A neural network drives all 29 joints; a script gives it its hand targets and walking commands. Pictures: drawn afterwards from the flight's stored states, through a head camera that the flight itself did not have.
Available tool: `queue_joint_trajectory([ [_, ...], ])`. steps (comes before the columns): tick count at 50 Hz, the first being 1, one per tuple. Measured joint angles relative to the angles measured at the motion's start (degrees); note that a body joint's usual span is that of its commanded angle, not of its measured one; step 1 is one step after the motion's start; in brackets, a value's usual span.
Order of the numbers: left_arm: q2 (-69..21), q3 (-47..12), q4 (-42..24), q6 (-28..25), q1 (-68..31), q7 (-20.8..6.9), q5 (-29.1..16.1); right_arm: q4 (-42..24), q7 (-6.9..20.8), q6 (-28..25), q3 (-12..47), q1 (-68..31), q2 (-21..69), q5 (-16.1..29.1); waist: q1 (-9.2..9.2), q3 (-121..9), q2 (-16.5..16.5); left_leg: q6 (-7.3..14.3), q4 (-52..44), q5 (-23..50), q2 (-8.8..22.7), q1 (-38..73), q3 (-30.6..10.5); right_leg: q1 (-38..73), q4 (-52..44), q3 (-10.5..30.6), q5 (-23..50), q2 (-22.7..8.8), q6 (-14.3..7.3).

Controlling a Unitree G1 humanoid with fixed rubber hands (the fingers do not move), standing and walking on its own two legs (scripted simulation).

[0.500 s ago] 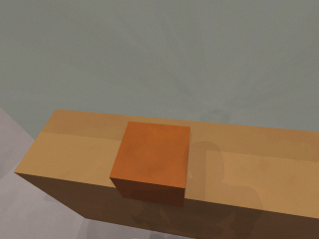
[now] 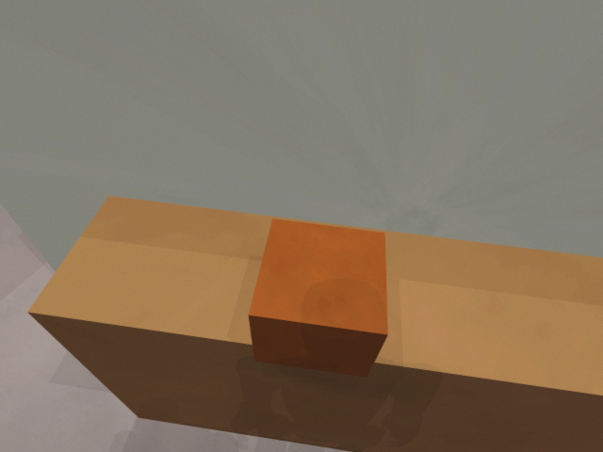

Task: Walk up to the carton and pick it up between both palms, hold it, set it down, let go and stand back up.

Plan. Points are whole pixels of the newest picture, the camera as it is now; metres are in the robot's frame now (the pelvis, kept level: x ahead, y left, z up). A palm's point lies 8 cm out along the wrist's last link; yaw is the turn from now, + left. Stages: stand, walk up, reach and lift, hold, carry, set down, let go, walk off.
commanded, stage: walk up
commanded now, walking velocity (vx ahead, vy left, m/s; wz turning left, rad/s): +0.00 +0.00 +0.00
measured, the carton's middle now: (319, 297) +0.36 +0.00 -0.04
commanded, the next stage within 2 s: stand in 0.08 s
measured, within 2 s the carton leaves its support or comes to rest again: neither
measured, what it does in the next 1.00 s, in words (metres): shifts its weight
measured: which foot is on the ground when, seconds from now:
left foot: down 0.00-1.00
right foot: down 0.00-1.00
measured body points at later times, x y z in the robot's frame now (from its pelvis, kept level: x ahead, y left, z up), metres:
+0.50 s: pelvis -0.02 +0.00 +0.01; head -0.01 +0.00 +0.46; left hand -0.03 +0.21 -0.16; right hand -0.05 -0.21 -0.16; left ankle +0.00 +0.11 -0.74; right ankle -0.02 -0.12 -0.74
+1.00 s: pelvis -0.05 +0.00 -0.03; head -0.03 +0.01 +0.42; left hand +0.16 +0.23 -0.12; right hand +0.17 -0.22 -0.12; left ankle -0.01 +0.12 -0.74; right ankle -0.02 -0.12 -0.74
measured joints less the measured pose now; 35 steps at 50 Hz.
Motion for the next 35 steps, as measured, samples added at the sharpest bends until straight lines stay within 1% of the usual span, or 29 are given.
queue_joint_trajectory([
  [2,-1.5,-0.5,0.6,-0.8,-0.7,0.1,-0.1,0.6,-0.4,0.0,-0.2,-0.1,-1.0,0.6,-0.69,0.5,2.6,-0.6,-0.2,0.4,0.9,0.5,-0.6,1.5,-2.2,-0.6,0.9,0.9,-0.3],
  [3,-2.0,-0.7,0.7,-1.1,-0.8,0.0,-0.3,0.8,-0.4,0.0,-0.2,0.1,-1.3,0.7,-1.03,0.4,3.2,-0.6,-1.1,0.9,1.0,1.1,-0.7,1.9,-2.9,-0.7,1.2,1.1,-0.4],
  [5,-2.6,-1.1,1.0,-1.7,-1.1,0.0,-0.5,1.4,-0.2,0.2,0.0,0.6,-1.9,0.8,-1.48,0.4,3.9,-0.4,-2.7,1.8,1.1,1.8,-0.8,2.7,-4.3,-0.8,1.9,1.2,-0.4],
  [7,-3.1,-1.4,1.1,-2.0,-1.5,0.2,-0.6,2.3,0.0,0.4,0.1,1.2,-2.2,0.8,-1.56,0.4,4.2,-0.3,-3.6,2.5,1.1,2.3,-0.8,3.2,-5.3,-0.9,2.6,1.3,-0.5],
  [9,-3.1,-1.5,1.4,-2.0,-1.8,0.5,-0.7,3.2,0.1,0.5,0.3,1.9,-2.3,0.8,-1.55,0.6,4.3,-0.4,-4.3,3.0,1.2,2.6,-0.9,3.5,-5.9,-0.9,3.1,1.4,-0.5],
  [18,-3.0,-2.1,2.6,-1.9,-0.9,0.2,-1.1,5.9,0.1,0.5,0.8,5.6,-1.3,0.5,-1.74,1.0,3.9,-0.7,-5.0,4.0,1.4,2.6,-1.3,3.7,-7.0,-1.2,4.2,1.7,-0.8],
  [35,-3.9,-2.7,3.7,-2.1,1.7,0.3,-1.0,6.4,-0.2,0.0,1.2,6.9,0.8,0.4,-1.38,0.4,3.4,-0.5,-3.3,3.4,1.3,1.2,-1.6,2.4,-5.5,-1.1,3.7,1.5,-0.6],
])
